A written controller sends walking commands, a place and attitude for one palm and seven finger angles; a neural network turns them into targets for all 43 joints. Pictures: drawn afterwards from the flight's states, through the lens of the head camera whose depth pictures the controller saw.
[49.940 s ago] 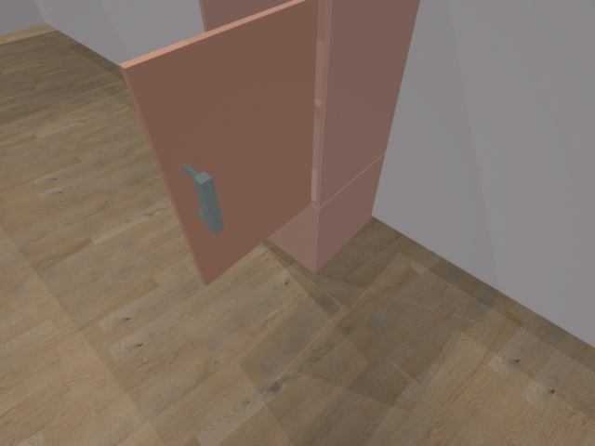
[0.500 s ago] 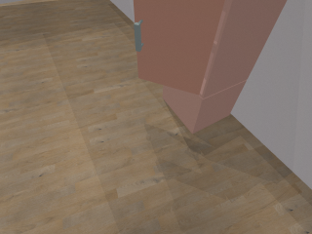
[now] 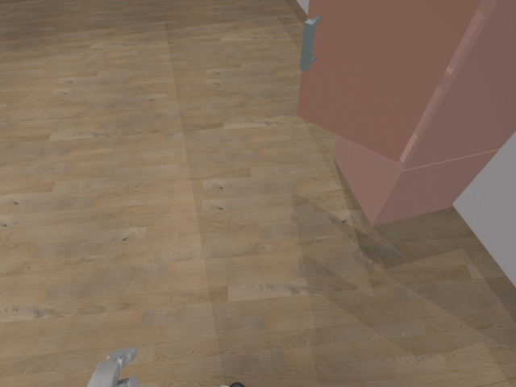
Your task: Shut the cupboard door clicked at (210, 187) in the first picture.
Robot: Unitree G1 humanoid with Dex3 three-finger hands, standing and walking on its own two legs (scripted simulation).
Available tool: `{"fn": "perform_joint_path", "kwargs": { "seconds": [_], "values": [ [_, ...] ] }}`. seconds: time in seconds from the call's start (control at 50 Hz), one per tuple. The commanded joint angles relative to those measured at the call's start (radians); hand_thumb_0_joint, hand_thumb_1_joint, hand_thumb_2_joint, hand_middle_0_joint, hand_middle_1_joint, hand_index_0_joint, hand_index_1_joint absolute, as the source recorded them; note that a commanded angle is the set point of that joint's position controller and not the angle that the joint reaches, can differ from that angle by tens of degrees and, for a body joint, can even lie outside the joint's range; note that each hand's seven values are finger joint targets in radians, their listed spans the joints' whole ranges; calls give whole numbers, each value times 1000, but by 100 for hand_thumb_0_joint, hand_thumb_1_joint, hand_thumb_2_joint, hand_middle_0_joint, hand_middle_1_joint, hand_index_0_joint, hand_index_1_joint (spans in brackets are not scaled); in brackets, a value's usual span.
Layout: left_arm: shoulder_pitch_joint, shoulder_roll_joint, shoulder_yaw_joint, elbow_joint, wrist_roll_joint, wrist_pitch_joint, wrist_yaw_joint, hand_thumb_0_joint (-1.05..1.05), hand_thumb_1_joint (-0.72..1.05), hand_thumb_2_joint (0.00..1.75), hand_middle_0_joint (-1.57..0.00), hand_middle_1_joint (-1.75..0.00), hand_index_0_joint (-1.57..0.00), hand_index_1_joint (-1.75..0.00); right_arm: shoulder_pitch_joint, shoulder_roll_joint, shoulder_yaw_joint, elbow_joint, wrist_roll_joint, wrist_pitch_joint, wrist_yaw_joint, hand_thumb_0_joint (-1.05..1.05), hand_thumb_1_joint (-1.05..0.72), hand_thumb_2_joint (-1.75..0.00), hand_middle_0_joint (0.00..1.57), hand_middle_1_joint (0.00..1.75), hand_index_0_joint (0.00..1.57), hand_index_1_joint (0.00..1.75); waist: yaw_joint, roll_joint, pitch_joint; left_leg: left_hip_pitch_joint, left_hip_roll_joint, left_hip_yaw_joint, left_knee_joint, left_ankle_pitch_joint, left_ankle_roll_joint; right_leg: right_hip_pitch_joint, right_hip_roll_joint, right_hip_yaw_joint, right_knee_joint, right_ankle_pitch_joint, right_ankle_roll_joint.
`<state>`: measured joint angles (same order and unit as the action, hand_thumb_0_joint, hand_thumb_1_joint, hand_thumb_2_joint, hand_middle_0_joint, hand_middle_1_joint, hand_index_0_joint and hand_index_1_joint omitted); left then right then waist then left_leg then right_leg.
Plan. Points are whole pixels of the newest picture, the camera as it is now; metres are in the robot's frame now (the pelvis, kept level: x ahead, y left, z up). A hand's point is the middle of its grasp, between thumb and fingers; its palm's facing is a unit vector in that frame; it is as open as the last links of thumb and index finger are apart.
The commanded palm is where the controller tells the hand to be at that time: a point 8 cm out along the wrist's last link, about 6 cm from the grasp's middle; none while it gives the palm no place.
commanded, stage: walk to a spot facing it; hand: left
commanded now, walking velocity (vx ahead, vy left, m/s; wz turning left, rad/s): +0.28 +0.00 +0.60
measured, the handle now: (311, 43) +1.03 -0.15 -0.03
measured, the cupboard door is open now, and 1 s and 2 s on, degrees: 38 38 38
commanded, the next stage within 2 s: turn to face it in 0.76 s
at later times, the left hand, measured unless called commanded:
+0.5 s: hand out of the picture -0.05 +0.15 -0.18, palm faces +0.42 -0.88 -0.22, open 7.4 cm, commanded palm none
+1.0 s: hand (110, 249) +0.40 +0.33 -0.15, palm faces +0.45 -0.87 -0.21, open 7.4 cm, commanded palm none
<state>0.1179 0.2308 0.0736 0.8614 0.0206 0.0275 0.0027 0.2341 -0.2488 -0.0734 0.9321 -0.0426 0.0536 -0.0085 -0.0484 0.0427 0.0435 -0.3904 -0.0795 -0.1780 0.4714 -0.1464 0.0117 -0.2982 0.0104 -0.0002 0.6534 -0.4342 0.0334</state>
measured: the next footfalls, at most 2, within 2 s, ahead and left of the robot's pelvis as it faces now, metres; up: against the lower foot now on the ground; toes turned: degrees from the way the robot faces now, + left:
right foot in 0.02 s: +0.00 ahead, -0.13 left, +0.00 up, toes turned +2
left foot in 0.48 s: +0.20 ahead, +0.12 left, +0.00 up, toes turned +27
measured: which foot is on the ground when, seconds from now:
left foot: down 0.00-0.02, up 0.04-0.46, down 0.48-1.00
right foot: up 0.00-0.00, down 0.02-0.48, up 0.50-0.98, down 1.00-1.00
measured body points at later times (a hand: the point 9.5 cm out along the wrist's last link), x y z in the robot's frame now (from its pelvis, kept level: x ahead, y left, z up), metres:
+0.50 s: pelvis +0.13 +0.03 -0.03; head +0.18 +0.05 +0.42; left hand -0.07 +0.20 -0.16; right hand +0.37 -0.14 -0.16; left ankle +0.16 +0.10 -0.74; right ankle -0.01 -0.13 -0.69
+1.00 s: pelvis +0.33 +0.09 -0.01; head +0.37 +0.11 +0.44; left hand +0.37 +0.38 -0.13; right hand +0.40 -0.15 -0.15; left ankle +0.16 +0.10 -0.74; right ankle +0.48 +0.05 -0.74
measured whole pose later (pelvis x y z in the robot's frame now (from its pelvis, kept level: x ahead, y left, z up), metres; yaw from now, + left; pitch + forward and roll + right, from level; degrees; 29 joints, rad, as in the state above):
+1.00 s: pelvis +0.33 +0.09 -0.01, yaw +32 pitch +1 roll +0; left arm 0.04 0.21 0.05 0.84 0.02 -0.02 -0.01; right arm 0.43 -0.18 -0.04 1.03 -0.02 -0.04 -0.04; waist -0.08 -0.02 0.07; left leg -0.01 -0.08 -0.07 0.46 -0.44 0.06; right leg -0.45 -0.02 -0.06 0.56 -0.06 0.02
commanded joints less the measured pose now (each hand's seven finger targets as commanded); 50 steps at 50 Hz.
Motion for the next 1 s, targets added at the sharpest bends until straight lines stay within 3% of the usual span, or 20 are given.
{"fn": "perform_joint_path", "kwargs": {
  "seconds": [0.0, 0.02, 0.04, 0.08, 0.14, 0.2, 0.3, 0.36, 0.4, 0.42, 0.46, 0.48, 0.5, 0.54, 0.6, 0.74, 0.86, 0.94, 0.96, 0.98],
  "values": [
    [249, 247, 43, -13, 23, -14, 24, 0, 90, 90, -20, -30, -20, -30, -93, -40, -28, -130, 23, -25, 1, 0, -90, -90, 20, 30, 20, 30, 130, -373, 2, -523, -56, 120, 509, -426, -50, 353, -471, 542, -561, -345, -153],
    [137, 216, 34, -44, 6, -25, 30, 0, 90, 90, -20, -30, -20, -30, -105, -117, -39, -130, 8, -25, 13, 0, -90, -90, 20, 30, 20, 30, 73, -232, 80, -458, 50, 54, 659, -344, -32, 156, -499, 480, -578, -308, -161],
    [53, 221, 33, -68, -3, -25, 27, 0, 90, 90, -20, -30, -20, -30, -57, -90, -29, -139, 6, -20, 22, 0, -90, -90, 20, 30, 20, 30, 15, -99, 45, -420, 39, 94, 684, -301, -40, 193, -451, 346, -534, -103, -163],
    [85, 132, 19, -44, -2, -62, 21, 0, 90, 90, -20, -30, -20, -30, -64, -92, -30, -101, 3, -23, 37, 0, -90, -90, 20, 30, 20, 30, 20, -200, 61, -411, 104, 113, 749, -179, -55, 209, -329, 175, -476, 94, -121],
    [197, 99, 7, 6, -2, -83, 20, 0, 90, 90, -20, -30, -20, -30, -107, -64, -16, -113, 15, -25, 53, 0, -90, -90, 20, 30, 20, 30, 43, -191, 70, -411, 102, 189, 714, -106, -52, 306, -285, -14, -396, 547, -101],
    [331, 103, 6, 48, 4, -90, 27, 0, 90, 90, -20, -30, -20, -30, -169, -40, 3, -128, 15, -24, 56, 0, -90, -90, 20, 30, 20, 30, 81, -214, 17, -417, 103, 236, 627, -116, -39, 448, -287, -81, -329, 857, -72],
    [419, 106, 2, 81, 10, -91, 29, 0, 90, 90, -20, -30, -20, -30, -295, -17, 28, -159, 16, -31, 66, 0, -90, -90, 20, 30, 20, 30, 110, -225, 61, -357, 90, 314, 390, -127, -4, 472, -306, -138, -314, 971, -86],
    [393, 146, 9, 76, 7, -99, 25, 0, 90, 90, -20, -30, -20, -30, -227, -27, 30, -143, 15, -45, 61, 0, -90, -90, 20, 30, 20, 30, 60, -238, 16, -157, 22, 384, 258, -179, 40, 443, -328, -187, -207, 1221, -102],
    [356, 181, 16, 63, 2, -101, 20, 0, 90, 90, -20, -30, -20, -30, -69, -73, 16, -106, 13, -56, 52, 0, -90, -90, 20, 30, 20, 30, -20, -229, -78, 89, -15, 389, 176, -165, 79, 362, -330, -241, 1, 1242, -83],
    [326, 185, 14, 55, -5, -102, 15, 0, 90, 90, -20, -30, -20, -30, 68, -117, 0, -76, 7, -58, 47, 0, -90, -90, 20, 30, 20, 30, -98, -165, -156, 343, 7, 349, 96, -72, 107, 199, -319, -264, 215, 1059, -61],
    [256, 96, -4, -33, -17, -98, -5, 0, 90, 90, -20, -30, -20, -30, 259, -328, -48, -39, 13, -66, 24, 0, -90, -90, 20, 30, 20, 30, -149, 144, -318, 744, 501, -394, -30, 283, 349, -373, -91, -145, 794, -155, 11],
    [172, 128, 2, -64, -14, -80, 5, 0, 90, 90, -20, -30, -20, -30, 226, -303, -46, -33, 29, -58, 17, 0, -90, -90, 20, 30, 20, 30, -125, -32, -230, 638, 528, -367, -105, 194, 356, -422, -130, -26, 848, -109, 0],
    [165, 106, 8, -69, -5, -81, 5, 0, 90, 90, -20, -30, -20, -30, 143, -261, -32, -58, 25, -69, 15, 0, -90, -90, 20, 30, 20, 30, -83, -57, -120, 455, 479, -249, -153, 2, 300, -413, -167, -17, 782, -44, 1],
    [212, 93, 14, -12, 10, -60, -6, 0, 90, 90, -20, -30, -20, -30, -12, -164, 0, -103, 19, -86, 5, 0, -90, -90, 20, 30, 20, 30, 1, -4, 6, 150, 354, -122, -213, -147, 193, -299, -202, 14, 660, 61, 12],
    [257, 48, 12, 12, 17, -36, -12, 0, 90, 90, -20, -30, -20, -30, -18, -131, 12, -81, 23, -107, 1, 0, -90, -90, 20, 30, 20, 30, 50, 36, 29, 108, 274, -34, -244, -21, 172, -281, -169, -4, 558, 164, 37],
    [25, 72, 20, -71, 7, -36, -21, 0, 90, 90, -20, -30, -20, -30, 88, -123, -5, -32, 30, -113, -2, 0, -90, -90, 20, 30, 20, 30, 20, 33, 47, 232, 252, -64, -253, 112, 192, -395, -145, 0, 307, 310, 70],
    [-111, 47, 0, -114, 0, -50, -18, 0, 90, 90, -20, -30, -20, -30, 202, -89, -2, 21, 20, -107, -19, 0, -90, -90, 20, 30, 20, 30, -20, 89, 0, 423, 234, -31, -99, 611, 146, -346, -63, -52, 72, 302, 37],
    [73, 47, -15, -42, 0, -67, -1, 0, 90, 90, -20, -30, -20, -30, 228, -64, 8, 54, 23, -105, -40, 0, -90, -90, 20, 30, 20, 30, 61, 70, -83, 415, 219, 28, 85, 779, 76, 5, -3, -81, -159, 405, -30],
    [172, 71, -6, -4, 3, -73, 5, 0, 90, 90, -20, -30, -20, -30, 224, -55, 10, 58, 34, -108, -38, 0, -90, -90, 20, 30, 20, 30, 107, 21, -133, 296, 204, 42, 191, 702, 48, 227, -30, -50, -191, 563, -53],
    [283, 136, 10, 35, 11, -81, 15, 0, 90, 90, -20, -30, -20, -30, 242, -33, 12, 59, 43, -114, -32, 0, -90, -90, 20, 30, 20, 30, 145, -119, -217, 99, 125, 98, 401, 400, 20, 464, -192, 134, -114, 953, -131]
  ]
}}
